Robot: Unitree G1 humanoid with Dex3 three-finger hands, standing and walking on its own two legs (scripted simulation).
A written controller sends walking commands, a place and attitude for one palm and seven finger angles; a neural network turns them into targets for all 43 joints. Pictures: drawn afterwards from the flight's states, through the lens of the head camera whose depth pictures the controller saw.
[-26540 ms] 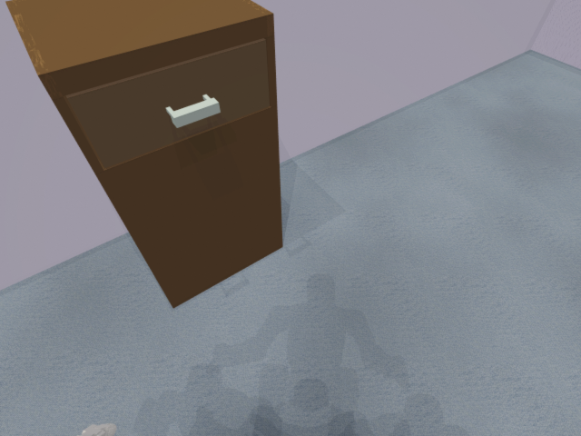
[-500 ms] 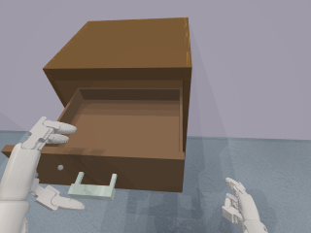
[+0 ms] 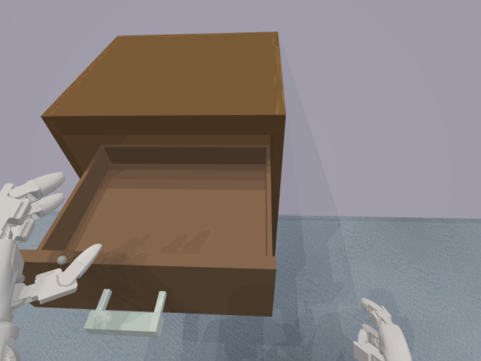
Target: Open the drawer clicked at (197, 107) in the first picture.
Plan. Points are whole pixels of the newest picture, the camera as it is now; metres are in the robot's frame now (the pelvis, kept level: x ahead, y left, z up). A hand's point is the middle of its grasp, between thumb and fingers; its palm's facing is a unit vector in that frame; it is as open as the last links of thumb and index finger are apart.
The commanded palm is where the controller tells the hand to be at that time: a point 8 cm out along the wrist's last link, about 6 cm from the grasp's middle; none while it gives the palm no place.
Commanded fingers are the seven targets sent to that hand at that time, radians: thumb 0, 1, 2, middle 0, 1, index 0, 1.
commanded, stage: draw the hand back to the body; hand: left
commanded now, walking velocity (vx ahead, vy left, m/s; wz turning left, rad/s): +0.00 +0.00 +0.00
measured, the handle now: (129, 309) +0.19 +0.20 +0.02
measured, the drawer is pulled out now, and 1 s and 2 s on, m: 0.30 0.30 0.30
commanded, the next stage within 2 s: step back with the hand held close in 0.38 s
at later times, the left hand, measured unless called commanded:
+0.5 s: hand (58, 268) +0.17 +0.22 +0.19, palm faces +0.42 -0.81 -0.41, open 7.4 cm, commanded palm +0.12 +0.27 +0.21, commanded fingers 0.00 0.90 0.90 -0.20 -0.30 -0.20 -0.30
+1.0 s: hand (0, 314) +0.12 +0.25 +0.19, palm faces +0.35 -0.77 -0.54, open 7.4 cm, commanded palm +0.05 +0.29 +0.21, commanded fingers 0.00 0.90 0.90 -0.20 -0.30 -0.20 -0.30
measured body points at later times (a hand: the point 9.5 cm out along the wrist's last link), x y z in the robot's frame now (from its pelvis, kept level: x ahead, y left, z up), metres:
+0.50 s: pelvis -0.01 -0.01 +0.00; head -0.02 -0.04 +0.45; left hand +0.14 +0.26 +0.21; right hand +0.19 -0.23 -0.08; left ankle +0.01 +0.11 -0.74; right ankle -0.07 -0.10 -0.74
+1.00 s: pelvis -0.07 +0.01 -0.01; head -0.05 +0.02 +0.44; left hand +0.09 +0.29 +0.22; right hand +0.10 -0.22 -0.09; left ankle +0.01 +0.11 -0.74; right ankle -0.07 -0.10 -0.74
